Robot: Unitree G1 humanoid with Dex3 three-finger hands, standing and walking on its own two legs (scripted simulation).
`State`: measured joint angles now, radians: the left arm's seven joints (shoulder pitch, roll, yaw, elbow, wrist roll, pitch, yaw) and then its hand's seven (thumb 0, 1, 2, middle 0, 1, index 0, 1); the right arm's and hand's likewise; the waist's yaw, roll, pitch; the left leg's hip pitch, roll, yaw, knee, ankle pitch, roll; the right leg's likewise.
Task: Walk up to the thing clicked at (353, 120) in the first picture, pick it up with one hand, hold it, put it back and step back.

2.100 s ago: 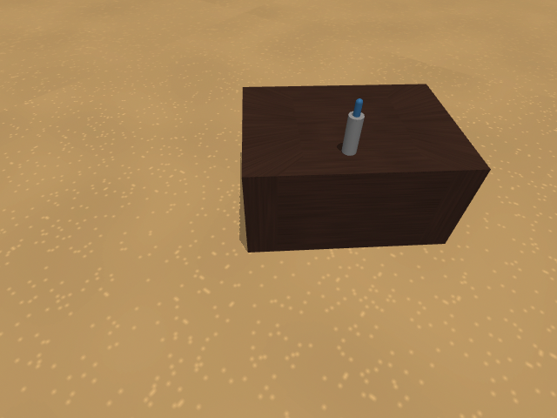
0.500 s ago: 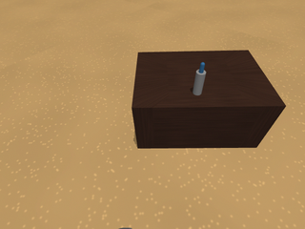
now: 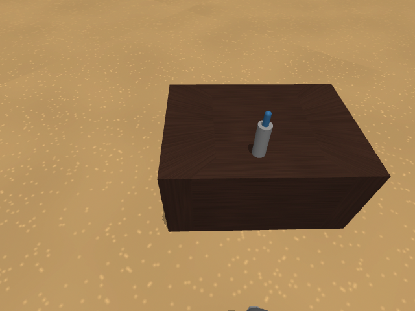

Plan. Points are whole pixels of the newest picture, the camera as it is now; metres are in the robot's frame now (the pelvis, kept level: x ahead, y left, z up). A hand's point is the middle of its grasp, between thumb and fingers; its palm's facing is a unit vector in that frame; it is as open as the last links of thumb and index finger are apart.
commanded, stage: walk up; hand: right
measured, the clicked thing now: (263, 133) +0.77 -0.22 -0.20
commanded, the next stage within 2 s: stand in 2.00 s
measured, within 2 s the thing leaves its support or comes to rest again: neither
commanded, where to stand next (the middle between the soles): +0.32 -0.02 m, yaw +2 degrees
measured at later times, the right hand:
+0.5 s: hand (327, 247) +0.30 -0.29 -0.14, palm faces -0.12 +0.91 -0.39, open 7.4 cm
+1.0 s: hand (322, 233) +0.35 -0.31 -0.17, palm faces -0.07 +0.93 -0.35, open 7.4 cm
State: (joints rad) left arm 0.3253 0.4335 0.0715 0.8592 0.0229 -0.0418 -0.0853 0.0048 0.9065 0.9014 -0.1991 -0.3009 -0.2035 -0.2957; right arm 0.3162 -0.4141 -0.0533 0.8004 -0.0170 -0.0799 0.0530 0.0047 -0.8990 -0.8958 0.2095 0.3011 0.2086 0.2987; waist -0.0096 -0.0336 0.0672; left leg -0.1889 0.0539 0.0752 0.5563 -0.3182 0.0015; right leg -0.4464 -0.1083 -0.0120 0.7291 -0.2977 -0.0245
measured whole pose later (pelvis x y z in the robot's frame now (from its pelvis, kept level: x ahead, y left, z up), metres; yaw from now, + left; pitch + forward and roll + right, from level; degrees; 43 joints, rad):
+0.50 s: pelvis +0.19 -0.03 -0.01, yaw +3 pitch -2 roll +1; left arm 0.39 0.42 0.04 0.83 0.00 -0.05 -0.03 0.00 0.90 0.90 -0.20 -0.30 -0.21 -0.30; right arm 0.25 -0.40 -0.06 0.82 -0.03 -0.07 0.05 0.01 -0.90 -0.90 0.21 0.30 0.20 0.30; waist 0.04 -0.03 0.10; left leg -0.38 0.02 0.08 0.63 -0.20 0.03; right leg -0.20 -0.07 -0.08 0.80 -0.47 -0.02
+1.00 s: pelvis +0.25 -0.05 -0.02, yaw +3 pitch -1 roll +1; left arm 0.16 0.40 0.01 0.91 0.01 -0.04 0.01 0.00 0.90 0.90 -0.20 -0.30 -0.21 -0.30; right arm 0.16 -0.40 -0.03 0.93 0.00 0.00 0.01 0.01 -0.90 -0.90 0.21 0.30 0.20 0.30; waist 0.00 0.01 0.12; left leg -0.31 0.02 0.02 0.71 -0.38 0.00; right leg -0.43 -0.08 -0.03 0.77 -0.33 0.01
